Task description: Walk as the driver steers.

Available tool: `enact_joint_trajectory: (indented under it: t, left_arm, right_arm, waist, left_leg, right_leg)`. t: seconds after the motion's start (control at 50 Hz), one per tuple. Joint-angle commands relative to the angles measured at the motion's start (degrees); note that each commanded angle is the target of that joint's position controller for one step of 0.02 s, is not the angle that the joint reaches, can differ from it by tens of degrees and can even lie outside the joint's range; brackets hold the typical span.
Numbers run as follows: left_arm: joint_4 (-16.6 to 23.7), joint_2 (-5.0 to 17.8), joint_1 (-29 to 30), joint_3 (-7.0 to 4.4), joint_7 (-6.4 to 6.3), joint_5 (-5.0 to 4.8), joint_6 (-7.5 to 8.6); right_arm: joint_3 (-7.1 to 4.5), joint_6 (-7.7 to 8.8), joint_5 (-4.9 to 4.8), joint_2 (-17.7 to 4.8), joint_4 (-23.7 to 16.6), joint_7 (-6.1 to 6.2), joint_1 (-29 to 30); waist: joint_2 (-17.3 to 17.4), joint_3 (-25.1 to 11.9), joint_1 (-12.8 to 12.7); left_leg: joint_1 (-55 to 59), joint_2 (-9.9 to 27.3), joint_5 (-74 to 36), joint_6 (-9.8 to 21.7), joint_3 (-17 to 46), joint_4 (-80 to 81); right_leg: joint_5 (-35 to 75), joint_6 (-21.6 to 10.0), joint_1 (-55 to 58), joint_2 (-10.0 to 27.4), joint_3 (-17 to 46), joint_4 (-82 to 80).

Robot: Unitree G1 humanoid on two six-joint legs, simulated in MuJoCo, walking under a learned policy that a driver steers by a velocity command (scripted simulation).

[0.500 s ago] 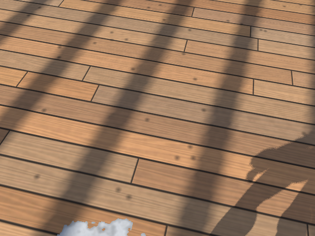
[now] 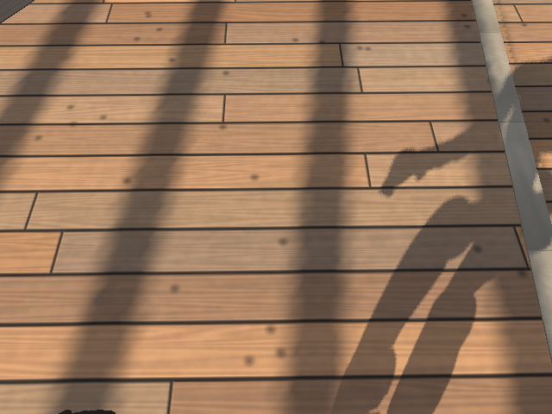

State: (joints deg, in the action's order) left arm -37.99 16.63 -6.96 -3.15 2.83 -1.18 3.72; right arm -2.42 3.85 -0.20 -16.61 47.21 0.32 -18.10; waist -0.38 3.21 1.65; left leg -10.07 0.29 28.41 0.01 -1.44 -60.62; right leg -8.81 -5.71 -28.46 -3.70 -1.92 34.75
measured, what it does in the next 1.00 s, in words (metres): walks ahead, turning right: left foot, then right foot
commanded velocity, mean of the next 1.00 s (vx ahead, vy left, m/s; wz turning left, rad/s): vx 0.50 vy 0.00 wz -0.55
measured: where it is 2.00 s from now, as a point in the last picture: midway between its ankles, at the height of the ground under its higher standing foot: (388, 211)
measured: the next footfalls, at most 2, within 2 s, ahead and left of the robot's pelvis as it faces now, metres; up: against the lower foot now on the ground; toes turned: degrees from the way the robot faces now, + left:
left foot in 0.40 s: +0.43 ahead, +0.11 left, +0.00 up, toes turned -18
right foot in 0.92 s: +0.59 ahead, -0.24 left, +0.00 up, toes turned -35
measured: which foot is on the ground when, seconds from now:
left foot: up 0.00-0.38, down 0.40-0.92, up 0.94-1.00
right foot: down 0.00-0.42, up 0.44-0.90, down 0.92-1.00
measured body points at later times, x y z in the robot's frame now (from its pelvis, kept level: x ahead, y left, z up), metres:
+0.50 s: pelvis +0.30 +0.04 +0.01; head +0.32 +0.04 +0.46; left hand +0.44 +0.29 -0.11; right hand +0.41 -0.27 -0.07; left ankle +0.39 +0.12 -0.72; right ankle +0.15 -0.06 -0.64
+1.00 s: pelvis +0.52 -0.11 +0.00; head +0.55 -0.14 +0.45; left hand +0.84 -0.01 -0.07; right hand +0.39 -0.37 -0.13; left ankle +0.45 +0.11 -0.64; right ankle +0.55 -0.22 -0.72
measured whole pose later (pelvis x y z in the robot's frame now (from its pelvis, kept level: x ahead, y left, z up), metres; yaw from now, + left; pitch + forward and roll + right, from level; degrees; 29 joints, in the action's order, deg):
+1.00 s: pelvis +0.52 -0.11 +0.00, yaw -34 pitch +1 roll +1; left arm -33.9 16.5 -6.1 -3.4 2.2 -1.0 1.9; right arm -3.1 3.8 -1.4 -17.8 48.7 -0.4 -17.8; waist -0.2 4.0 2.7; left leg -10.9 4.2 28.9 -0.5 -3.2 -60.3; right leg -10.6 -5.1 -26.9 -2.0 -2.3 35.9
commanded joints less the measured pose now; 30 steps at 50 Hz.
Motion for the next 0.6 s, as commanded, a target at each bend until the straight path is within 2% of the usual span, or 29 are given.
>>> enact_joint_trajectory:
  t: [0.02,0.04,0.06,0.08,0.12,0.14,0.22,0.28,0.34,0.36,0.38,0.4,0.42,0.44,0.46,0.48,0.5,0.52,0.56,0.6]
  left_arm:
    - [1.3,9.3,-12.2,-2.99,-1.0,0.24,0.41]
    - [2.2,8.1,-8.9,-2.64,-1.13,0.52,0.38]
    - [3.1,7.1,-7.2,-2.24,-1.36,1.27,0.44]
    - [3.5,6.8,-6.2,-2.2,-1.49,1.19,0.46]
    - [3.0,7.4,-6.4,-2.37,-2.02,0.66,0.64]
    - [2.7,8.2,-7.0,-2.58,-2.41,0.57,0.61]
    - [1.3,9.7,-9.9,-3.05,-3.49,0.02,-0.23]
    - [0.0,10.1,-13.0,-3.23,-3.67,-0.37,-0.8]
    - [-0.3,9.4,-13.3,-3.18,-3.94,-0.39,-1.29]
    - [-0.2,9.3,-12.6,-3.25,-3.94,-0.21,-1.49]
    - [0.1,8.2,-11.9,-2.93,-3.86,-0.06,-1.63]
    - [0.7,5.4,-12.0,-1.89,-3.6,0.31,-1.49]
    - [1.9,1.4,-16.9,-0.65,-3.49,0.15,-1.16]
    - [3.0,2.8,-20.2,-0.31,-3.57,-0.86,-0.76]
    - [1.9,8.2,-17.2,-1.62,-3.64,-1.25,-0.97]
    - [2.7,9.5,-12.1,-2.06,-3.62,-0.72,-1.34]
    - [3.3,8.9,-9.7,-2.11,-3.54,-0.1,-1.51]
    - [3.7,8.1,-8.9,-2.32,-3.33,0.07,-1.69]
    - [3.7,5.8,-9.7,-2.04,-2.87,-0.47,-2.32]
    - [4.6,4.3,-8.2,-1.69,-2.8,-0.26,-2.74]
  right_arm:
    - [-0.94,4.59,-1.29,-7.9,-8.7,-0.74,5.7]
    - [-1.29,4.6,0.01,-8.0,-8.6,-0.4,6.2]
    - [-1.55,4.0,0.47,-8.1,-8.7,-0.37,5.1]
    - [-1.6,3.32,0.78,-7.7,-8.8,-0.32,4.0]
    - [-1.29,2.12,1.22,-6.3,-8.8,-0.13,3.7]
    - [-1.03,1.78,1.37,-5.6,-9.5,0.01,5.4]
    - [0.0,2.11,1.14,-3.2,-11.6,-0.33,14.8]
    - [-0.37,2.71,0.03,-4.4,-12.8,-0.99,18.9]
    - [-1.53,3.34,-0.31,-7.0,-12.9,-1.48,18.1]
    - [-1.95,3.59,-0.41,-7.6,-12.5,-1.47,16.2]
    - [-2.6,3.83,-0.3,-8.3,-11.4,-1.25,12.0]
    - [-3.46,4.14,0.54,-10.2,-10.6,-0.84,5.7]
    - [-4.56,3.97,1.81,-14.7,-10.1,-0.38,-1.4]
    - [-4.88,3.08,0.76,-14.6,-8.2,-0.99,-4.6]
    - [-3.6,2.78,0.1,-9.6,-9.3,-0.96,-1.8]
    - [-2.99,2.25,0.2,-7.5,-9.6,-0.7,0.7]
    - [-2.49,1.98,0.58,-6.4,-9.5,-0.63,3.2]
    - [-2.09,1.96,0.85,-5.2,-9.1,-0.49,4.6]
    - [-2.04,2.33,0.8,-4.6,-8.3,-0.4,5.4]
    - [-2.53,2.81,0.56,-5.7,-7.2,-0.42,5.0]
  waist:
    - [0.4,-11.4,-6.2]
    - [1.9,-8.0,-4.0]
    - [0.2,-7.3,-2.0]
    - [-0.6,-6.7,-0.9]
    - [-1.2,-5.3,-0.1]
    - [-1.3,-4.3,-0.4]
    - [-3.0,-3.0,-4.1]
    - [-4.2,-3.3,-5.8]
    - [-5.7,-3.8,-4.4]
    - [-6.6,-4.0,-3.2]
    - [-6.7,-5.4,-0.8]
    - [-4.7,-10.8,2.3]
    - [6.6,-19.6,2.4]
    - [20.4,-22.7,1.5]
    - [12.1,-15.1,2.6]
    - [7.5,-9.2,3.0]
    - [5.1,-5.3,2.0]
    - [5.9,-3.4,0.8]
    - [7.7,-2.4,-0.4]
    - [6.5,-1.8,-0.5]
  left_leg:
    - [-34.5,3.1,-6.4,1.5,7.4,-13.8]
    - [-31.5,4.6,-8.7,0.9,7.0,-9.2]
    - [-27.7,5.6,-10.1,0.3,7.5,-7.3]
    - [-26.2,5.9,-10.5,-0.6,7.2,-5.2]
    - [-25.2,5.9,-11.9,-2.8,5.7,-0.5]
    - [-25.3,5.6,-14.2,-3.7,5.1,3.0]
    - [-20.1,2.1,-30.8,-4.8,3.9,22.1]
    - [-17.1,0.1,-34.0,-4.4,4.9,28.6]
    - [-15.5,0.2,-28.5,-2.3,7.0,32.2]
    - [-13.1,0.1,-25.8,-1.2,6.6,32.8]
    - [-7.2,0.0,-25.4,0.3,5.6,35.0]
    - [4.1,4.4,-24.0,3.0,8.7,34.7]
    - [24.4,17.2,-17.5,9.6,26.0,35.4]
    - [30.5,24.6,-1.9,14.8,47.4,41.7]
    - [24.6,22.9,6.1,12.8,43.7,43.8]
    - [17.8,20.6,1.7,10.7,34.6,44.1]
    - [11.3,18.0,-5.6,9.9,27.7,45.3]
    - [7.3,16.0,-10.9,9.5,22.7,46.6]
    - [3.1,14.0,-16.5,9.5,15.8,49.3]
    - [2.6,14.3,-21.4,10.6,11.6,51.0]
  right_leg:
    - [-1.4,-12.5,37.7,18.0,33.0,-17.7]
    - [5.1,-11.9,30.2,16.0,28.5,-18.7]
    - [9.3,-11.9,25.3,14.6,26.1,-20.0]
    - [11.2,-12.3,22.5,13.7,24.9,-21.2]
    - [15.2,-12.5,17.3,12.6,21.1,-22.3]
    - [16.1,-12.2,15.2,11.8,19.4,-22.7]
    - [10.0,-7.9,11.2,7.2,15.1,-21.2]
    - [4.9,-6.6,13.5,8.6,18.9,-18.9]
    - [2.5,-5.2,19.2,11.0,24.6,-13.6]
    - [3.2,-4.7,19.7,11.3,25.9,-11.6]
    - [4.5,-3.4,18.9,9.8,25.5,-8.1]
    - [3.8,-1.5,15.9,6.7,22.7,1.9]
    - [-10.0,2.4,0.9,-0.4,15.2,20.7]
    - [-26.1,4.1,-12.7,-0.9,11.7,34.1]
    - [-21.7,4.7,-17.0,2.6,13.0,39.6]
    - [-17.1,5.0,-17.4,4.5,10.7,40.5]
    - [-13.6,5.3,-15.9,6.2,9.8,38.4]
    - [-11.1,5.3,-14.2,7.9,9.8,36.0]
    - [-8.9,5.5,-11.0,9.3,8.3,33.7]
    - [-6.6,6.1,-12.3,9.9,7.9,31.0]
Keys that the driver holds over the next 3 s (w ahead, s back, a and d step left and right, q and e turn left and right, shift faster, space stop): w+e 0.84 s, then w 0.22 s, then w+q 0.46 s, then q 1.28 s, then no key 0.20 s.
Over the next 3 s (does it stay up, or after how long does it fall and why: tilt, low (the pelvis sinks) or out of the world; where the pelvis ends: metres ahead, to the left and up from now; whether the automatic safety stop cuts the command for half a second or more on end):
stays up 1.01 -0.31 0.02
